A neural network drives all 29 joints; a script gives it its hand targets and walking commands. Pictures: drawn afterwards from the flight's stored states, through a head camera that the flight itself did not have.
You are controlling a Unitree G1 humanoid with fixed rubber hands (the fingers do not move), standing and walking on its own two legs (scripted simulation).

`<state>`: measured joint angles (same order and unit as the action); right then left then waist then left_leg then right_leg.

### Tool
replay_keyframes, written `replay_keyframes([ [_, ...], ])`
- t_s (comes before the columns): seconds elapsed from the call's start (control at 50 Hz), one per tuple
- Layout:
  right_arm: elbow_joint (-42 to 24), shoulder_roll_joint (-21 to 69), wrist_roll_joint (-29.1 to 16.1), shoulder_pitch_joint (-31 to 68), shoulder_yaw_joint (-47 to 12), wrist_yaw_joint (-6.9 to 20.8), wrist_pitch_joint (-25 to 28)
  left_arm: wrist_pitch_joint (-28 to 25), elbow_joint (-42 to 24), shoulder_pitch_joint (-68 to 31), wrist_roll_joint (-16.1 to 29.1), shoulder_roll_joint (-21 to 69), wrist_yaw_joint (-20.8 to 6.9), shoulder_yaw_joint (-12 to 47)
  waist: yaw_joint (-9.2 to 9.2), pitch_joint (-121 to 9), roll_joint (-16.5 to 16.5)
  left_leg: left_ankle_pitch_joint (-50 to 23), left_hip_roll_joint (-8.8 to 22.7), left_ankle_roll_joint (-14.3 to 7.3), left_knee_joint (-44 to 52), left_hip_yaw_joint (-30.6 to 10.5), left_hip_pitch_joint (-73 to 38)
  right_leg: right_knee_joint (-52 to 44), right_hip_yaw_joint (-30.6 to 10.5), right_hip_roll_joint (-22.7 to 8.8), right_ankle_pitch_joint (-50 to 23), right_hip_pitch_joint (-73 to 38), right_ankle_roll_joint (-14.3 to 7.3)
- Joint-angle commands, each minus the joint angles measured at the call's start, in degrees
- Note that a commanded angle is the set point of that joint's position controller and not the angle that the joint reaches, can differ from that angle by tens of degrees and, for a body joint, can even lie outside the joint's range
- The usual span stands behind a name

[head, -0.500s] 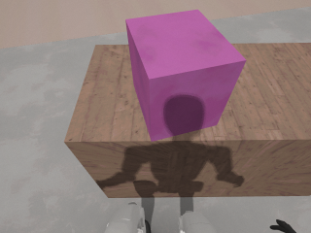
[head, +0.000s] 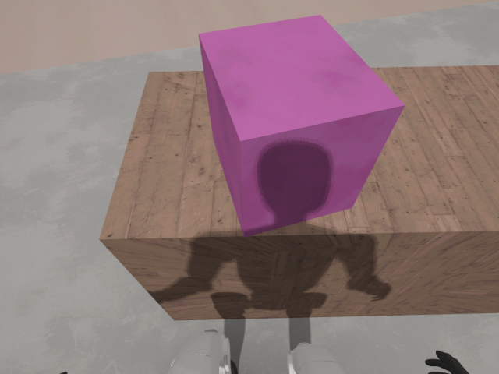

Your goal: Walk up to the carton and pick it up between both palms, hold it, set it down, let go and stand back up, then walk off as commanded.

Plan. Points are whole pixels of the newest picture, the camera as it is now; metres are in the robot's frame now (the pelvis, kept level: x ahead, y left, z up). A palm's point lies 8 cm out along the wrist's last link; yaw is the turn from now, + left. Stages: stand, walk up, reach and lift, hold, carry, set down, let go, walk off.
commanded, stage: walk up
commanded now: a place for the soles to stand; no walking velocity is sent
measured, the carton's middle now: (281, 128) +0.49 -0.04 +0.08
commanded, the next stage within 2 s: reach and lift in 0.60 s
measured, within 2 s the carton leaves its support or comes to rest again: neither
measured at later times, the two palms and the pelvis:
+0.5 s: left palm out of the picture +0.06 +0.34 -0.09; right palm out of the picture +0.09 -0.32 -0.09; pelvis +0.00 +0.00 +0.00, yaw +0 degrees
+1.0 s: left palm (87, 337) +0.17 +0.28 -0.07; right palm out of the picture +0.12 -0.32 -0.08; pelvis +0.00 +0.00 +0.00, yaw +0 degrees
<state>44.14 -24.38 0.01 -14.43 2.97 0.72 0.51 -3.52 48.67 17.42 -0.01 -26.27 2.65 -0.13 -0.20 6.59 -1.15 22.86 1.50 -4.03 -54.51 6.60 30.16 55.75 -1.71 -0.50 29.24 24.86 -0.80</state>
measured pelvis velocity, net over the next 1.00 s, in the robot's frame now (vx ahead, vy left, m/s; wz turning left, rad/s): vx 0.00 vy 0.00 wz -0.01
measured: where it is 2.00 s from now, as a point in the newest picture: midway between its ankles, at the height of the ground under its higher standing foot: outside the picture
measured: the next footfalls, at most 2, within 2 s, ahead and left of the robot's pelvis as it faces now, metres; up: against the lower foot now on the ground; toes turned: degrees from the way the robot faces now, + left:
none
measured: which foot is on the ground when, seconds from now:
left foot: down 0.00-1.00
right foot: down 0.00-1.00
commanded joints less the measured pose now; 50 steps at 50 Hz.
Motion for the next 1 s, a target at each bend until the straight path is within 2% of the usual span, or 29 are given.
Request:
replay_keyframes([
  [0.0,-0.6,-15.0,0.0,2.8,3.5,-0.8,2.2,-0.7,-1.2,1.6,0.1,-11.6,0.1,-3.4,0.64,-11.1,-2.0,-4.0,16.6,-8.1,20.9,-26.8,-12.9,-7.4,-1.1,-1.2,-5.9,2.2,-2.9],
  [0.02,-0.8,-14.5,0.1,4.4,3.7,-0.9,1.8,-0.8,-0.7,2.0,-0.3,-11.1,0.0,-3.8,1.12,-10.3,-3.1,-2.2,15.2,-7.4,20.7,-25.6,-8.6,-8.7,-2.3,-1.0,-4.2,-1.2,-3.2],
  [0.06,-1.7,-12.4,-0.4,8.3,3.0,-0.7,1.4,-1.1,-0.9,1.5,-1.2,-13.2,-0.1,-4.2,1.35,-6.6,0.1,0.6,9.0,-1.7,16.0,-16.2,-3.0,-18.8,-10.2,-3.9,-5.9,-1.9,-6.1],
  [0.1,-0.6,-10.0,-0.3,4.8,2.6,-0.5,0.8,-1.5,-1.3,-1.0,-1.7,-15.1,-0.1,-4.7,-0.59,-7.0,9.7,3.6,2.2,1.8,6.0,-8.5,-1.5,-27.0,-25.7,-11.0,-0.1,-1.9,-9.3],
  [0.12,-1.3,-11.6,-0.1,7.0,3.5,-0.6,0.5,-1.2,-1.8,-3.5,-1.6,-17.3,0.1,-4.8,-0.69,-4.7,7.5,5.5,-0.1,1.7,4.5,-8.3,-2.0,-27.1,-28.7,-12.5,-2.7,1.9,-11.6],
  [0.16,-0.3,-11.0,-0.2,3.8,3.5,-0.6,1.3,-0.8,-2.8,-6.0,-1.3,-15.5,-0.1,-3.8,-2.69,-5.6,3.4,1.6,2.2,1.0,11.0,-9.3,-12.1,-21.1,-19.1,-9.6,-7.9,6.7,-9.5],
  [0.18,0.0,-12.8,0.0,2.1,3.8,-0.6,2.0,-1.0,-2.9,-6.5,-0.9,-13.0,-0.2,-3.3,-3.29,-7.7,-0.1,-3.4,5.9,-0.8,15.5,-14.3,-17.0,-15.4,-13.1,-6.3,-13.8,9.2,-6.3],
  [0.2,0.5,-14.5,0.2,0.6,4.0,-0.6,2.2,-0.7,-2.7,-4.8,-0.7,-11.5,-0.2,-2.6,-3.31,-10.8,-2.4,0.0,11.8,-4.0,21.3,-24.1,-18.9,-8.0,-6.8,-1.5,-13.1,9.5,-3.6],
  [0.22,-0.2,-14.2,0.1,1.1,3.8,-0.7,2.5,-0.4,-1.9,-3.1,-0.2,-10.9,-0.1,-3.0,-1.97,-12.9,-1.6,-1.4,15.7,-8.1,23.6,-29.1,-17.4,-2.9,-2.2,-0.5,-8.4,5.1,-2.1],
  [0.24,0.3,-14.6,0.3,2.4,3.6,-0.7,2.6,-0.4,-1.3,-0.4,0.1,-10.4,-0.1,-2.6,0.03,-11.0,-5.6,-1.8,17.4,-8.5,25.2,-29.7,-15.5,-4.3,0.0,-0.4,-1.9,4.6,-2.1],
  [0.28,-0.5,-13.8,0.2,7.5,3.0,-0.9,2.0,-0.8,-0.6,1.8,0.0,-11.4,0.0,-3.6,2.01,-7.6,-3.4,0.3,13.1,-5.5,20.5,-22.1,-6.1,-12.4,-3.1,-1.7,-7.0,-1.4,-3.7],
  [0.32,-1.3,-12.9,0.1,6.9,2.7,-0.8,1.4,-0.8,-1.7,0.0,-1.2,-12.9,-0.2,-3.6,-0.02,-6.7,1.8,7.2,8.5,-1.2,17.2,-16.9,-3.6,-19.0,-11.2,-4.1,-4.7,-0.1,-6.4],
  [0.36,-1.1,-12.0,0.3,5.7,2.9,-0.4,1.1,-1.1,-1.3,-2.1,-1.4,-14.2,-0.3,-4.2,-1.29,-7.4,1.8,5.3,3.8,1.1,12.2,-9.9,-8.1,-22.4,-18.0,-6.8,-4.2,2.6,-7.6],
  [0.4,-0.9,-11.7,0.0,5.4,3.3,-0.7,1.4,-1.0,-2.2,-6.4,-1.1,-14.0,-0.5,-3.6,-2.26,-5.7,3.8,2.8,4.4,0.1,14.1,-11.5,-11.3,-20.0,-15.7,-6.4,-6.1,8.0,-7.7],
  [0.42,0.1,-12.4,0.7,3.1,3.6,-0.8,2.0,-1.0,-2.9,-6.6,-0.9,-11.9,-0.5,-3.0,-3.17,-6.4,-0.5,4.4,7.0,-1.1,19.1,-17.0,-14.4,-15.0,-11.0,-4.0,-7.9,10.1,-6.0],
  [0.44,-0.5,-14.0,0.2,3.9,3.7,-0.5,2.3,-0.6,-1.7,-4.2,-0.7,-11.6,-0.6,-3.0,-1.88,-10.2,-3.9,4.2,11.4,-3.7,21.1,-21.4,-14.6,-9.5,-5.6,-1.7,-8.4,6.6,-4.2],
  [0.46,-0.5,-13.8,0.0,4.5,3.2,-0.7,2.4,-0.5,-1.2,-1.0,-0.6,-11.0,-0.5,-3.0,-0.58,-9.2,-2.6,5.6,15.0,-6.3,23.5,-26.1,-13.1,-8.2,-2.4,-0.6,-6.5,4.3,-2.9],
  [0.5,-0.5,-13.8,0.4,8.2,2.9,-0.6,2.1,-0.7,-0.8,0.4,-0.6,-11.2,-0.2,-3.6,1.34,-7.5,-3.9,2.9,13.9,-5.6,22.2,-24.5,-6.8,-11.4,-3.3,-0.7,-6.6,-0.8,-3.4],
  [0.58,-1.2,-11.6,-0.2,6.8,2.7,-0.7,0.9,-1.0,-2.0,-2.2,-1.5,-14.3,-0.4,-4.5,-0.68,-5.3,6.8,6.8,4.3,1.4,10.1,-9.5,-3.8,-25.0,-21.5,-8.7,-1.6,1.3,-8.8],
  [0.6,18.9,-3.9,7.8,24.5,8.5,0.7,12.1,13.9,-13.5,-22.3,-2.3,-9.7,-0.2,-3.7,-5.58,1.5,1.2,7.3,2.1,5.2,6.7,-8.1,-4.3,-10.8,3.5,-5.0,5.8,25.7,-4.1],
  [0.62,17.9,-6.6,6.9,18.3,7.3,2.6,14.8,20.4,-17.1,-28.6,-4.2,-6.8,0.4,-5.4,-5.14,0.3,6.5,1.4,1.8,4.9,-0.5,-12.4,-23.9,-13.9,1.7,-7.8,11.0,36.6,-8.8],
  [0.64,17.5,-8.3,5.9,14.8,6.4,3.0,15.5,24.3,-22.8,-26.7,-5.5,-5.2,0.2,-6.0,-5.76,-0.8,7.3,-2.3,1.6,4.8,-4.3,-12.4,-31.5,-14.9,1.5,-8.8,10.8,40.4,-10.5],
  [0.66,15.8,-8.6,5.4,13.6,8.2,2.9,15.9,26.1,-26.7,-25.2,-5.6,-5.4,0.2,-6.6,-5.02,-4.9,4.0,-3.0,2.1,5.3,-2.9,-11.4,-34.4,-14.8,3.3,-8.1,7.0,37.3,-10.5],
  [0.7,14.0,-9.4,5.6,13.7,11.5,3.0,16.0,28.1,-29.1,-24.5,-5.4,-3.5,0.3,-4.4,-5.27,-5.4,2.0,-1.5,3.0,5.3,2.6,-9.7,-28.6,-14.2,5.2,-5.1,-0.2,29.8,-8.1],
  [0.76,9.7,-12.3,3.9,12.9,12.7,4.5,15.6,28.4,-29.5,-18.5,-5.4,-2.3,0.8,-3.9,-2.48,-9.6,-1.9,-0.6,4.7,5.1,12.3,-9.8,-23.6,-12.1,9.2,-0.1,-10.9,13.9,-4.8],
  [0.78,8.4,-12.2,2.8,12.0,11.9,5.0,15.4,28.5,-29.3,-16.3,-5.5,-1.2,0.9,-3.9,-2.38,-8.9,0.6,-3.2,4.2,4.5,12.9,-10.0,-24.6,-14.4,8.6,-0.1,-12.0,12.8,-5.3],
  [0.86,2.8,-15.1,1.3,12.5,11.6,7.1,15.2,28.4,-30.2,-13.7,-5.0,0.8,2.0,-4.4,0.56,-10.7,-2.7,-5.9,6.4,5.3,18.7,-10.9,-21.0,-14.6,8.8,1.7,-15.0,3.8,-2.7],
  [0.9,3.5,-15.0,0.7,11.5,11.6,7.2,15.2,28.7,-31.8,-13.2,-4.5,0.4,2.1,-5.8,-0.28,-13.6,-1.4,-14.4,5.2,5.9,16.9,-9.9,-24.4,-16.2,8.2,0.8,-17.5,5.0,-2.7],
  [0.98,-2.6,-13.0,-0.8,9.7,10.0,7.8,15.2,25.4,-34.6,-11.7,-3.3,1.8,2.7,-6.5,0.70,-15.0,3.9,-14.8,3.0,4.5,18.5,-8.7,-26.3,-20.9,5.5,1.0,-20.9,3.2,-2.4],
])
